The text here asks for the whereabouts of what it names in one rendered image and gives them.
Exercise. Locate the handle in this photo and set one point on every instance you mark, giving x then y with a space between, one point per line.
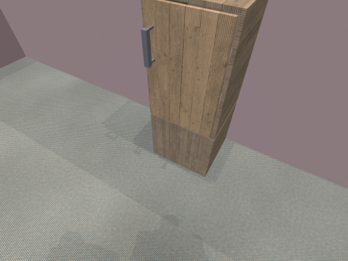
146 46

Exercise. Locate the cupboard door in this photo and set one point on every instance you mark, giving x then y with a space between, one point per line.
191 46

